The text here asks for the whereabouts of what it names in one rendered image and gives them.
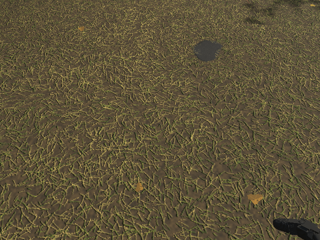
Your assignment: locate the right robot hand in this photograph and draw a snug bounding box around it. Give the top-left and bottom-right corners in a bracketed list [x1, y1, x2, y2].
[273, 218, 320, 240]

